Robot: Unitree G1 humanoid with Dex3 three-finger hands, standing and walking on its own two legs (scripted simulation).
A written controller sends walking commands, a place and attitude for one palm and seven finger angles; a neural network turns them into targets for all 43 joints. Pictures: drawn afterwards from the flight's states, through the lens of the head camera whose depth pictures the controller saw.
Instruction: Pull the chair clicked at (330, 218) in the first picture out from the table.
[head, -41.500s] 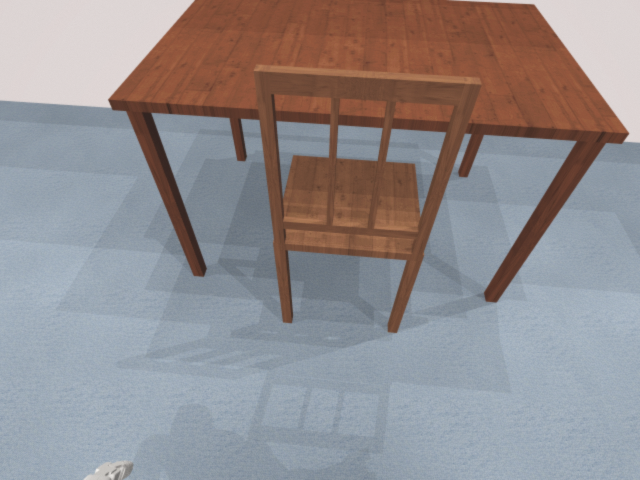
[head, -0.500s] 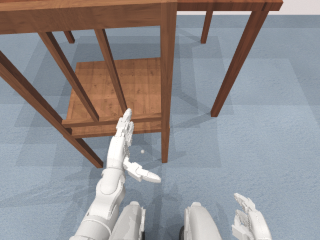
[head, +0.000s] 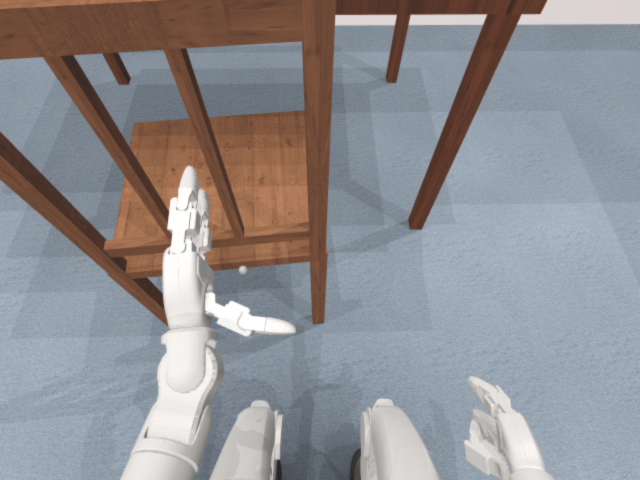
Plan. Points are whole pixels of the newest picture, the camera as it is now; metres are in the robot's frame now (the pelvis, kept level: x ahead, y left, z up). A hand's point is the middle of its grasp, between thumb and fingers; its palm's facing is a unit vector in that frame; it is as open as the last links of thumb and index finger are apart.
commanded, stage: push the fingers through the gap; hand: left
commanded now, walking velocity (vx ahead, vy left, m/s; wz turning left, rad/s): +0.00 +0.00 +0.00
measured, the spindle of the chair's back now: (134, 172) +0.48 +0.25 +0.06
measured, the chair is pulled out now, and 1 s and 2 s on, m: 0.17 0.17 0.17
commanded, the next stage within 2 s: hook a spindle and tug to test in 1.62 s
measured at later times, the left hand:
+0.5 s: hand (238, 254) +0.38 +0.11 +0.02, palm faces +0.08 -0.99 -0.06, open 17.0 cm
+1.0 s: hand (245, 211) +0.43 +0.11 +0.05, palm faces +0.13 -0.99 -0.03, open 16.9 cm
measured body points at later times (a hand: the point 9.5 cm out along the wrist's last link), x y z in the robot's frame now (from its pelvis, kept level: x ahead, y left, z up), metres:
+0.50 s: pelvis +0.00 +0.00 +0.01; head +0.12 -0.01 +0.44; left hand +0.37 +0.17 +0.03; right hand +0.15 -0.24 -0.11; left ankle +0.03 +0.14 -0.61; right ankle +0.04 -0.10 -0.61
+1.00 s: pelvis -0.01 +0.00 +0.01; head +0.12 +0.00 +0.44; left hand +0.41 +0.16 +0.05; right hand +0.10 -0.25 -0.12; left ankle +0.03 +0.14 -0.61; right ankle +0.04 -0.10 -0.61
